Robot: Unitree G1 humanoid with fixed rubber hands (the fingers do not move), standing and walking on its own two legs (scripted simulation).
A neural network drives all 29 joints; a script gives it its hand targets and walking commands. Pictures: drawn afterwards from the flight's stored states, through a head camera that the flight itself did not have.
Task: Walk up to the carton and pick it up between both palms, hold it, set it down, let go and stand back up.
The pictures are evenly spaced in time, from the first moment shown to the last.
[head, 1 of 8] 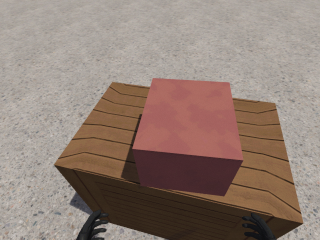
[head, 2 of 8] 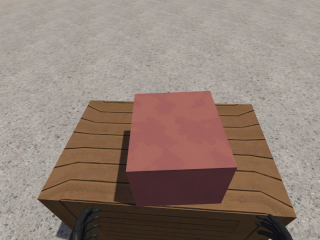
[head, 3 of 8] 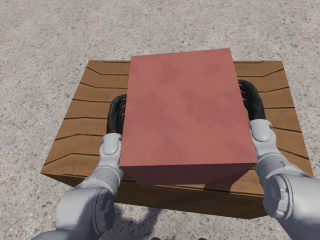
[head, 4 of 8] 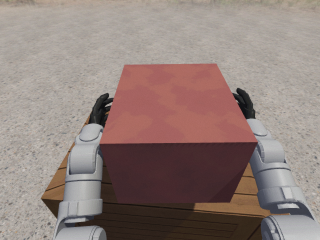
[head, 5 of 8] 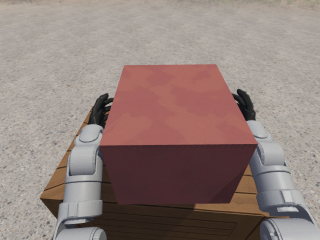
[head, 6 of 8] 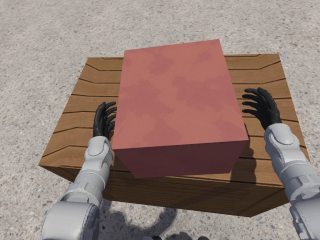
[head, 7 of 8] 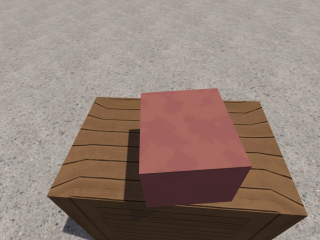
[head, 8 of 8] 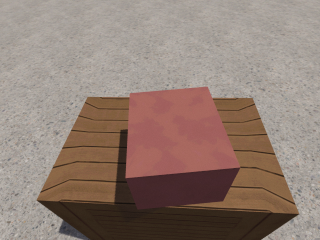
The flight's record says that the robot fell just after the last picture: no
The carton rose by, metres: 0.18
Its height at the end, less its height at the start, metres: +0.00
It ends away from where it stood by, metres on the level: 0.01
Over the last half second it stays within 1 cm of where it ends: yes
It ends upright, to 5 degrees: yes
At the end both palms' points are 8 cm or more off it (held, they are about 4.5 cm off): yes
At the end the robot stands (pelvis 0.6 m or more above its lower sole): yes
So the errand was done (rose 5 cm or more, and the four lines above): yes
